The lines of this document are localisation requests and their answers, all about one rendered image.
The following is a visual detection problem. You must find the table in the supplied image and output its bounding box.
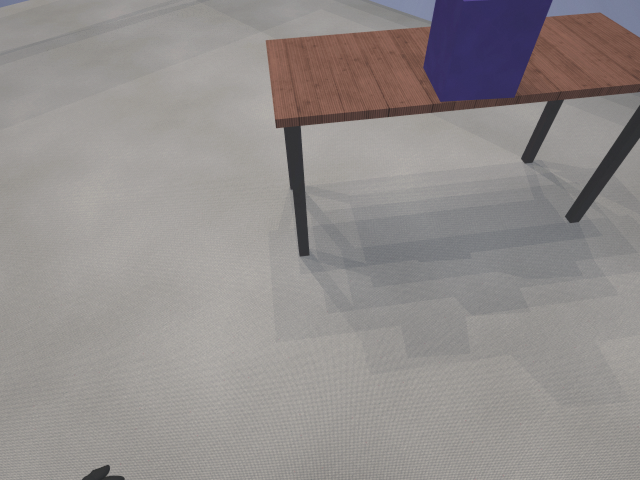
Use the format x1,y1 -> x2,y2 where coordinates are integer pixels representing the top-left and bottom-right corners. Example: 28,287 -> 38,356
266,13 -> 640,257

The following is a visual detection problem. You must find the carton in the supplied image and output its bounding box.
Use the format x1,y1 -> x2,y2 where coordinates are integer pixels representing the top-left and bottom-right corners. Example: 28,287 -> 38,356
423,0 -> 553,102

